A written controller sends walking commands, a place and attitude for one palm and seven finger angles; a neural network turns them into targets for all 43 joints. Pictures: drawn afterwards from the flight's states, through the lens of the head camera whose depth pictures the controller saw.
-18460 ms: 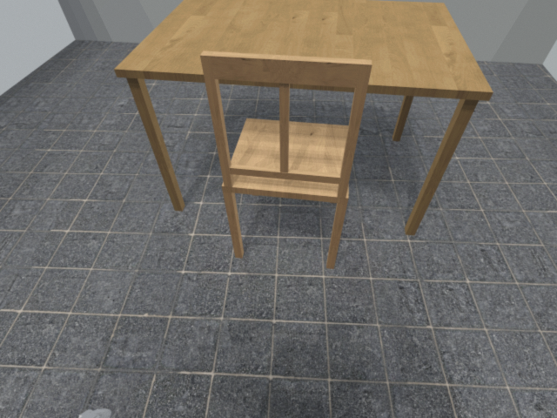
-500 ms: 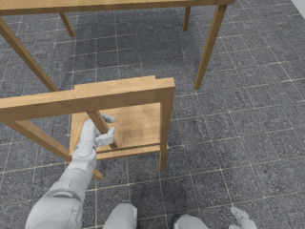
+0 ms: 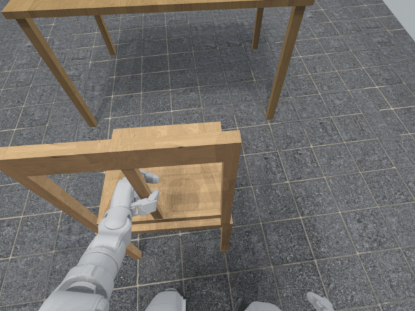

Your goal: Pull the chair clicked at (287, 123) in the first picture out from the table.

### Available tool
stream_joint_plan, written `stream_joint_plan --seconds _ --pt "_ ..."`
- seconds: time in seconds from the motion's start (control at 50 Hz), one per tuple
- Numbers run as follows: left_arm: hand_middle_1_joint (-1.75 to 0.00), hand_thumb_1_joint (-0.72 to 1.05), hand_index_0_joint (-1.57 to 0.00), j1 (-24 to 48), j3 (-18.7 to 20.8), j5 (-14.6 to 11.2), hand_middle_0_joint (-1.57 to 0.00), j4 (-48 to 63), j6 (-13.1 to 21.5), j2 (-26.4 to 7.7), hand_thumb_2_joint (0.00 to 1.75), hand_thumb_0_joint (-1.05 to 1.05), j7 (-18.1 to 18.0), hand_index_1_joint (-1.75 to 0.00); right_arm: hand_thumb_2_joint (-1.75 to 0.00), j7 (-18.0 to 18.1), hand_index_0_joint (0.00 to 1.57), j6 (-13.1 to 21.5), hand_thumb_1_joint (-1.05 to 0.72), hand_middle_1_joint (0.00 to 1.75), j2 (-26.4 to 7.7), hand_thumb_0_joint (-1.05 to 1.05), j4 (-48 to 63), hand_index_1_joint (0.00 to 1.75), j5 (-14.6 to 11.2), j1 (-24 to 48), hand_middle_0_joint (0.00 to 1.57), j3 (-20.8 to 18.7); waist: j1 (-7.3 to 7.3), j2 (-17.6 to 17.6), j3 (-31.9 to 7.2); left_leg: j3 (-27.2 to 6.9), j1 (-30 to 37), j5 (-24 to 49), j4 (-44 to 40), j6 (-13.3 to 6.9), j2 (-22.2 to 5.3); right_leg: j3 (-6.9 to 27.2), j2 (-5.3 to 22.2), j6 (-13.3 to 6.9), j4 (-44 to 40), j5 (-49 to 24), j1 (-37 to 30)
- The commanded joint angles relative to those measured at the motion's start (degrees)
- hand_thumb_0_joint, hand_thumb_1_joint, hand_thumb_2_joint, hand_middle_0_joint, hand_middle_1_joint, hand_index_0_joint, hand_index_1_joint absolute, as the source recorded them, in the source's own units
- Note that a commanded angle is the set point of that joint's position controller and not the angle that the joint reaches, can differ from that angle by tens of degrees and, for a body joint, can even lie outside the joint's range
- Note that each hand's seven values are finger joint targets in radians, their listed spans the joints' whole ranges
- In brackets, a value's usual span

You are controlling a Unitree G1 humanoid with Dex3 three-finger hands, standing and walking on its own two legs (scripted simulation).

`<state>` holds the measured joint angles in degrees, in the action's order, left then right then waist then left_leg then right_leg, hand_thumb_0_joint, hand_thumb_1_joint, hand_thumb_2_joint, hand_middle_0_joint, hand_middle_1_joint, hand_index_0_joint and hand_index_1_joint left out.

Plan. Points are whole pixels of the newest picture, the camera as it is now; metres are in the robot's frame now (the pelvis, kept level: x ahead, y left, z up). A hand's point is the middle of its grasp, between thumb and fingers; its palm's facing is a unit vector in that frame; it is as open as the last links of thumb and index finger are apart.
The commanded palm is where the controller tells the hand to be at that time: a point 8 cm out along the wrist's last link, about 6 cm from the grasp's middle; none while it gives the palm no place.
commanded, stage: stop walking, hand still on the chair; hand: left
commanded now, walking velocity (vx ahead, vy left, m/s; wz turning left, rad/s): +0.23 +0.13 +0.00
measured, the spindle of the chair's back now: (146, 195) +0.36 +0.16 -0.09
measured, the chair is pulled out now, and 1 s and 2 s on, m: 0.56 0.63 0.63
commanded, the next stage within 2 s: open the thumb and straighten the fingers in 0.84 s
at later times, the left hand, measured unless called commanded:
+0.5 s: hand (150, 233) +0.26 +0.13 -0.06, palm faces -0.03 -0.98 -0.18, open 5.6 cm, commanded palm +0.24 +0.19 -0.05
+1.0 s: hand (150, 234) +0.26 +0.13 -0.06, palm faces +0.01 -0.99 -0.16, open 5.7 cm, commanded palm +0.23 +0.19 -0.04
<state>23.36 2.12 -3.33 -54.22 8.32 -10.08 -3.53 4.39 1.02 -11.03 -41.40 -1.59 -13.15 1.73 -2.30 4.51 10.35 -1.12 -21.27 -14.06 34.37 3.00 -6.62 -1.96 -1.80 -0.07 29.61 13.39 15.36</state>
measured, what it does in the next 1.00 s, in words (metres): stands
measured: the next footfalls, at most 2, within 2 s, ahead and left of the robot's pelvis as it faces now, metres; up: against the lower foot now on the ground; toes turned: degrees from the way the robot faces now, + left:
none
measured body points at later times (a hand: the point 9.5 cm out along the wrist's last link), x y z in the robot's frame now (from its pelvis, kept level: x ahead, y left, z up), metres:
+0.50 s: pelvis +0.00 +0.01 +0.01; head +0.01 +0.00 +0.46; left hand +0.26 +0.19 -0.05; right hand +0.14 -0.23 -0.10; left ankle +0.03 +0.14 -0.73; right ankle +0.01 -0.12 -0.73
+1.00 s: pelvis +0.01 +0.00 +0.01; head +0.02 +0.00 +0.46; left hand +0.26 +0.19 -0.05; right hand +0.13 -0.25 -0.10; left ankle +0.03 +0.14 -0.73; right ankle +0.02 -0.12 -0.73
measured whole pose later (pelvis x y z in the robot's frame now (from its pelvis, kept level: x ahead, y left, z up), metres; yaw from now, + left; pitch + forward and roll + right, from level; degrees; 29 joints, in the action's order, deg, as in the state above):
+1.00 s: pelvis +0.01 +0.00 +0.01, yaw -1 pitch +0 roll +0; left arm 0.4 -2.5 -3.0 -39.6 5.9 -7.6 -5.1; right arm 5.9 0.2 -13.3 -41.0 -2.1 -12.5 1.0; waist -2.4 1.0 0.5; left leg 0.3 -13.9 -12.3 26.1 1.7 -2.2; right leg -0.2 0.7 0.5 26.6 13.7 13.0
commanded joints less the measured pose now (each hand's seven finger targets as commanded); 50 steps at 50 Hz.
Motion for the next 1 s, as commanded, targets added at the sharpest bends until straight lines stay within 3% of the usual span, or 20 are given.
stream_joint_plan --seconds 0.0,0.02,0.04,0.1,0.14,0.18,0.26,0.32,0.4,0.44,0.5,0.54,0.58,0.7,0.82,0.9,0.92,0.94,0.96,0.98 --pt "-1.45 0.9 -0.5 12.8 1.3 1.8 -0.5 10.6 2.3 -9.8 0.9 0.0 -1.9 -1.45 -0.9 2.3 0.2 2.1 -0.9 0.3 -9.2 0.0 5.5 0.3 -0.1 1.4 0.2 -3.8 0.75 -13.7 -22.5 0.5 6.4 -9.2 5.8 -2.0 5.1 14.0 16.1 -5.5 -14.1 12.1 -2.8" --pt "-1.45 0.9 -0.5 11.0 1.7 1.9 -0.5 11.0 2.2 -10.5 0.9 0.0 -2.2 -1.45 -0.9 2.3 0.2 2.2 -0.9 0.3 -9.6 0.0 4.1 0.3 0.3 1.0 0.2 -3.6 0.28 -8.3 -22.8 0.3 7.9 -7.4 3.8 -2.3 5.2 13.5 16.4 -5.9 -13.3 9.6 -2.9" --pt "-1.45 0.9 -0.5 10.0 1.7 2.0 -0.5 11.5 2.4 -9.8 0.9 0.0 -2.3 -1.45 -0.9 2.2 0.2 2.4 -0.9 0.3 -8.6 0.0 4.1 0.3 0.6 1.2 0.2 -3.1 0.21 -8.0 -22.8 -0.2 8.5 -5.3 0.3 -2.8 4.9 11.6 15.4 -4.9 -11.2 6.8 -4.2" --pt "-1.45 0.9 -0.5 7.4 0.2 1.8 -0.5 12.1 3.3 -7.0 0.9 0.0 -1.9 -1.45 -0.9 2.5 0.2 2.7 -0.9 0.3 -8.6 0.0 4.3 0.3 0.7 2.2 0.2 -3.3 0.67 -12.2 -20.7 -1.1 11.0 1.8 -6.4 -4.0 3.8 9.2 12.1 -2.1 -9.4 1.4 -5.9" --pt "-1.45 0.9 -0.5 6.2 -1.1 1.8 -0.5 12.6 3.7 -5.9 0.9 0.0 -1.4 -1.45 -0.9 2.6 0.2 2.2 -0.9 0.3 -8.4 0.0 4.4 0.3 0.6 2.7 0.2 -3.2 0.6 -6.9 -17.7 -1.8 11.8 0.9 -8.1 -4.4 2.6 7.9 11.0 -1.5 -10.1 7.8 -2.4" --pt "-1.45 0.9 -0.5 4.6 -2.5 2.2 -0.5 12.5 3.9 -4.1 0.9 0.0 -1.3 -1.45 -0.9 2.6 0.2 1.8 -0.9 0.3 -7.8 0.0 5.0 0.3 0.7 3.2 0.2 -2.8 0.74 -6.7 -15.6 -2.7 10.9 0.6 -8.9 -4.9 2.4 7.6 10.1 -1.4 -10.8 10.3 -1.0" --pt "-1.45 0.9 -0.5 0.1 -3.2 2.4 -0.5 15.8 4.3 -3.2 0.9 0.0 -1.5 -1.45 -0.9 2.8 0.2 2.2 -0.9 0.3 -8.0 0.0 6.0 0.3 0.9 3.8 0.2 -2.9 1.45 -4.1 -18.2 -4.8 12.9 9.0 -11.3 -5.4 0.2 4.9 7.3 -0.7 -6.9 0.0 -3.5" --pt "-1.45 0.9 -0.5 -2.6 -3.5 2.5 -0.5 17.7 3.8 -3.6 0.9 0.0 -1.6 -1.45 -0.9 2.8 0.2 2.5 -0.9 0.3 -8.3 0.0 6.5 0.3 0.9 3.9 0.2 -3.0 1.61 -1.2 -18.7 -4.3 13.5 12.3 -11.5 -5.1 0.0 4.8 7.1 -0.6 -6.6 -5.1 -4.4" --pt "-1.45 0.9 -0.5 -4.7 -3.9 2.7 -0.5 18.3 3.0 -3.0 0.9 0.0 -1.8 -1.45 -0.9 2.6 0.2 2.6 -0.9 0.3 -8.2 0.0 7.2 0.3 1.2 4.1 0.2 -2.7 1.91 -3.0 -18.8 -3.8 13.7 10.0 -12.0 -4.7 0.0 5.3 6.7 -0.7 -7.5 -3.9 -3.7" --pt "-1.45 0.9 -0.5 -5.7 -3.7 2.8 -0.5 19.0 2.7 -3.6 0.9 0.0 -1.9 -1.45 -0.9 2.6 0.2 2.8 -0.9 0.3 -8.3 0.0 7.1 0.3 1.2 3.7 0.2 -2.7 1.82 -0.9 -18.9 -3.2 14.0 9.8 -12.2 -4.5 0.1 5.4 6.6 -0.7 -7.5 -4.4 -3.4" --pt "-1.45 0.9 -0.5 -6.1 -4.2 2.9 -0.5 20.0 2.3 -3.1 0.9 0.0 -1.9 -1.45 -0.9 2.6 0.2 2.7 -0.9 0.3 -8.0 0.0 7.7 0.3 1.4 4.1 0.2 -2.4 1.78 -3.0 -19.9 -3.1 14.5 10.8 -12.1 -4.3 0.1 5.3 6.7 -0.7 -7.5 -5.8 -3.9" --pt "-1.45 0.9 -0.5 -7.7 -3.6 2.9 -0.5 20.2 2.0 -3.7 0.9 0.0 -2.1 -1.45 -0.9 2.6 0.2 2.8 -0.9 0.3 -8.1 0.0 7.5 0.3 1.4 3.9 0.2 -2.4 1.82 -1.8 -20.1 -2.8 14.9 11.9 -12.1 -4.3 0.0 4.9 6.7 -0.6 -7.4 -7.0 -4.0" --pt "-1.45 0.9 -0.5 -7.6 -4.1 2.9 -0.5 21.1 1.8 -3.2 0.9 0.0 -2.0 -1.45 -0.9 2.6 0.2 2.7 -0.9 0.3 -8.0 0.0 7.8 0.3 1.4 4.2 0.2 -2.3 1.75 -4.1 -20.7 -2.6 15.2 13.4 -11.5 -4.2 0.1 5.0 6.9 -0.7 -7.5 -9.3 -4.8" --pt "-1.45 0.9 -0.5 -9.2 -4.3 2.7 -0.5 22.4 1.5 -3.2 0.9 0.0 -2.0 -1.45 -0.9 2.8 0.2 2.3 -0.9 0.3 -7.9 0.0 7.7 0.3 1.3 4.7 0.2 -2.3 1.52 -4.4 -20.9 -2.1 16.1 15.2 -10.9 -3.9 0.1 5.2 7.5 -1.0 -7.6 -12.8 -5.2" --pt "-1.45 0.9 -0.5 -10.5 -4.3 2.1 -0.5 23.3 1.4 -4.1 0.9 0.0 -2.0 -1.45 -0.9 3.2 0.2 1.9 -0.9 0.3 -8.1 0.0 7.3 0.3 0.9 4.7 0.2 -2.4 1.22 -3.2 -19.8 -1.9 15.9 14.6 -11.2 -3.9 0.2 5.0 7.8 -1.0 -8.5 -12.6 -4.8" --pt "-1.45 0.9 -0.5 -10.9 -4.0 2.2 -0.5 22.3 1.4 -3.6 0.9 0.0 -2.1 -1.45 -0.9 3.2 0.2 1.5 -0.9 0.3 -7.9 0.0 7.6 0.3 1.0 5.2 0.2 -2.4 1.42 -4.6 -19.4 -2.1 15.6 13.5 -11.2 -3.9 0.3 5.2 7.9 -1.1 -8.9 -11.4 -4.7" --pt "-1.45 0.9 -0.5 -11.0 -2.7 2.0 -0.5 28.1 1.9 -5.8 0.9 0.0 -2.2 -1.45 -0.9 3.2 0.2 1.7 -0.9 0.3 -7.8 0.0 8.1 0.3 0.9 5.3 0.2 -2.5 1.51 -2.9 -19.9 -2.0 16.2 13.8 -11.5 -4.0 0.3 5.1 7.9 -1.0 -9.1 -11.5 -5.2" --pt "-1.45 0.78 -0.5 -17.3 -4.2 -1.4 -0.5 22.1 -0.6 -0.3 0.84 0.0 -0.8 -1.45 -0.9 1.0 0.2 2.1 -0.9 0.3 -10.0 0.0 8.1 0.3 -1.8 3.9 0.2 -3.8 -1.35 -10.9 -18.2 1.3 8.9 6.2 -9.9 -3.7 3.2 -0.1 5.6 0.0 -5.7 -6.7 -1.7" --pt "-1.45 0.66 -0.5 -14.1 -2.5 -1.6 -0.5 27.1 -0.2 -2.9 0.78 0.0 0.2 -1.45 -0.9 0.0 0.2 2.7 -0.9 0.3 -10.4 0.0 9.2 0.3 -1.8 5.3 0.2 -3.9 -0.2 -10.9 -17.9 1.6 5.4 3.4 -8.7 -3.8 3.7 0.0 5.2 -0.1 -4.2 -5.4 -0.1" --pt "-1.45 0.54 -0.5 -12.8 -0.4 -1.6 -0.5 31.2 0.7 -5.5 0.73 0.0 0.7 -1.45 -0.9 -0.3 0.2 3.6 -0.9 0.3 -10.1 0.0 10.4 0.3 -1.7 6.0 0.2 -4.4 -0.2 -7.5 -19.6 2.3 4.5 1.4 -7.3 -4.0 4.4 0.6 5.1 -0.1 -3.4 -3.6 0.7"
